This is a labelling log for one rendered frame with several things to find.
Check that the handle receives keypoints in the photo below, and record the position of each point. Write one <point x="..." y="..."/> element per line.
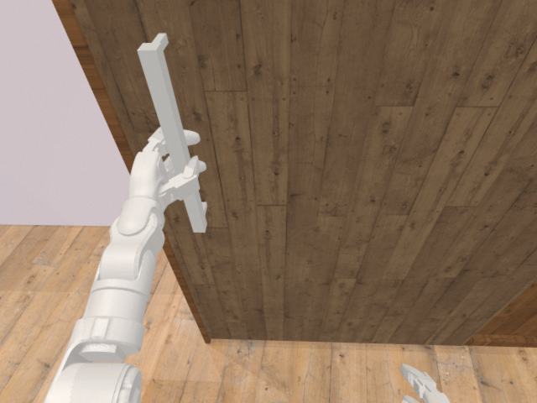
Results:
<point x="156" y="72"/>

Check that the robot left hand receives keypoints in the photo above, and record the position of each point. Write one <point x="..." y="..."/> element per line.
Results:
<point x="154" y="179"/>

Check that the wardrobe door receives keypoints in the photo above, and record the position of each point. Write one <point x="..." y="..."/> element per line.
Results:
<point x="371" y="165"/>
<point x="518" y="318"/>

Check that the left robot forearm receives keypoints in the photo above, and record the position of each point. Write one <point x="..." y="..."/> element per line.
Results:
<point x="111" y="327"/>

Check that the robot left upper arm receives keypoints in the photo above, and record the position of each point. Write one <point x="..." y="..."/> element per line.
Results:
<point x="98" y="383"/>

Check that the robot right hand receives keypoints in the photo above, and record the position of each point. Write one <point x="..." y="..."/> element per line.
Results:
<point x="424" y="386"/>

